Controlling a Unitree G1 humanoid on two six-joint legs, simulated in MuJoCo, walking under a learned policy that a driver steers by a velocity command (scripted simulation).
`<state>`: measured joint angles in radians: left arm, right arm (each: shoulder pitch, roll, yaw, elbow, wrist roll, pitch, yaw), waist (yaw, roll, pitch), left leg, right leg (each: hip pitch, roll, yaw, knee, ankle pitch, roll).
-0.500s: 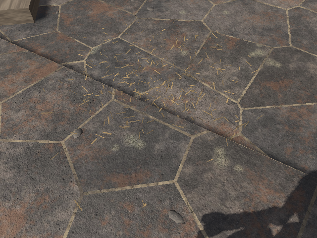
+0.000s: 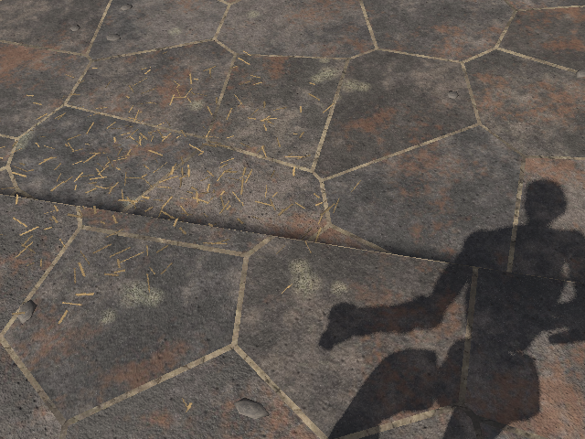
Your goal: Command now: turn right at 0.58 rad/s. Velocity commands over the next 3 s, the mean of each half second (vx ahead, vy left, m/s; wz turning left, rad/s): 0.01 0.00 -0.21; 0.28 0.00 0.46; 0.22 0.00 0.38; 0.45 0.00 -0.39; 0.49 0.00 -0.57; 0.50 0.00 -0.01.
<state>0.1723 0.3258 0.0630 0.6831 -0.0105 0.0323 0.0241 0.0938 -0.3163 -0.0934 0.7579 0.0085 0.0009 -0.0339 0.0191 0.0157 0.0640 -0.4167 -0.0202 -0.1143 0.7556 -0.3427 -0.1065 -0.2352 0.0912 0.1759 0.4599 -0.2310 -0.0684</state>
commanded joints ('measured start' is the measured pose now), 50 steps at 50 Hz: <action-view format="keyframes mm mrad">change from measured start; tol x32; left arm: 1 -29 186 52 -73 -2 -2 0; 50 87 102 30 -41 27 -96 -4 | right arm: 1 -38 -96 -20 -79 4 -33 10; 50 92 -173 -5 -161 -16 -48 42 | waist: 1 13 -168 -121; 8 28 255 -128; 26 78 -229 -17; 40 -40 -99 -13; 43 -87 358 -277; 50 8 52 -118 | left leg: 1 -11 -19 3 -72 -24 12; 8 337 385 -409 -438 670 354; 21 253 173 -182 -370 511 271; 27 -282 37 40 235 -213 115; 41 324 -20 217 -174 104 195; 43 662 372 -654 -461 77 464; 50 242 210 -154 -453 737 370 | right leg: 1 126 -255 310 -60 358 -165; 5 113 -206 329 27 393 -101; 8 -223 66 37 424 -471 65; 13 -246 -18 19 646 -276 163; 22 227 -113 -91 -130 125 93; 26 195 -422 281 -286 -417 -162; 35 162 -343 -98 -315 -30 -95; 41 -3 -305 -278 90 290 -8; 44 -541 -86 -80 855 -377 123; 50 -338 -160 -124 649 -75 122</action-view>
